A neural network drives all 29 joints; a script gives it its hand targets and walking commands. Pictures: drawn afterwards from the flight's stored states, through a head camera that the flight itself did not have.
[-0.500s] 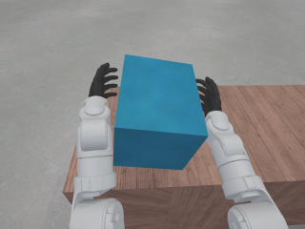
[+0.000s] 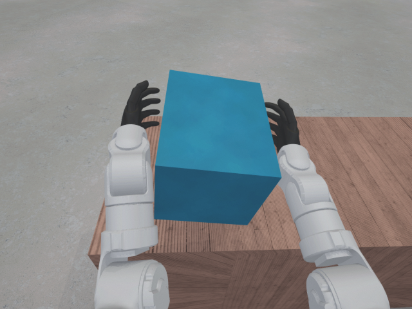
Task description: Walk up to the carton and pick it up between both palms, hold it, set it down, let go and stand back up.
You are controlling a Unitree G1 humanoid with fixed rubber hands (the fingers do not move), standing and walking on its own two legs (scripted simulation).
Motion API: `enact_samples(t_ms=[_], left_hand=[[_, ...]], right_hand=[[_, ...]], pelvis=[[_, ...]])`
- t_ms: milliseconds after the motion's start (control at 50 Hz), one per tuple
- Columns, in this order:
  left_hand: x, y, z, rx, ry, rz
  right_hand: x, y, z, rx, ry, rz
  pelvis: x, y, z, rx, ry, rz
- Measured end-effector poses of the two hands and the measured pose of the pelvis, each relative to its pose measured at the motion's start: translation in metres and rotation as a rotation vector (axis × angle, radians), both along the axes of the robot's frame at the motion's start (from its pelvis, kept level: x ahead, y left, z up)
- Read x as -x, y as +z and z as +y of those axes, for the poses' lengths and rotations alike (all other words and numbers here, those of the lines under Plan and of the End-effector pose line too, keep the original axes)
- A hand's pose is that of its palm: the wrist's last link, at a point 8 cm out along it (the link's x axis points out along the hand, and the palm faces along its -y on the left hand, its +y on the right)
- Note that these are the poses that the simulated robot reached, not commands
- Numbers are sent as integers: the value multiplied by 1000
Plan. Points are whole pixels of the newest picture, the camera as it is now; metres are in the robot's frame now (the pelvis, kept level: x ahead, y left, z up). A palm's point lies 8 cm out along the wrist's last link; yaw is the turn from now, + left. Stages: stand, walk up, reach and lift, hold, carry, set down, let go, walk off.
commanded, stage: hold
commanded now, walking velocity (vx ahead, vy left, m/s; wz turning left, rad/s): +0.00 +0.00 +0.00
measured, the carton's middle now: (209, 148) +0.38 +0.01 +0.13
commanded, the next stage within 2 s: set down in 1.56 s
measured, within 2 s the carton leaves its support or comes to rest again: neither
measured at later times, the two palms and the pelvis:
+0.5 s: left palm (132, 130) +0.36 +0.15 +0.19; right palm (284, 142) +0.36 -0.13 +0.16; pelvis +0.01 +0.01 +0.00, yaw +1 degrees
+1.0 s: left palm (134, 129) +0.36 +0.15 +0.20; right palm (286, 141) +0.36 -0.13 +0.17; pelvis +0.00 +0.00 +0.00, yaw +1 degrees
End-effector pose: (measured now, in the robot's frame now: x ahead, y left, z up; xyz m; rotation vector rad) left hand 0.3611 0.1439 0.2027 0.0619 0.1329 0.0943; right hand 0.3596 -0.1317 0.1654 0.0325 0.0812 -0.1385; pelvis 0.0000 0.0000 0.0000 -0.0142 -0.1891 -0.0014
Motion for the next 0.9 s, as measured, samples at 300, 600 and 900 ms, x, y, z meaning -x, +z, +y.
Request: enact_samples(t_ms=[300, 600, 900], left_hand=[[-2, -10, 5, -2, -3, 9], [1, -7, 6, -11, 8, 5], [1, -6, 1, -5, 5, 12]], right_hand=[[-4, 1, 4, 5, 4, 6], [-2, 0, 5, 2, 9, 1], [-1, 2, 1, 0, 6, 7]], pelvis=[[-10, -1, 3, 8, 26, -17], [-8, -1, 6, 8, 13, -19], [-6, 0, 3, 5, 15, -16]])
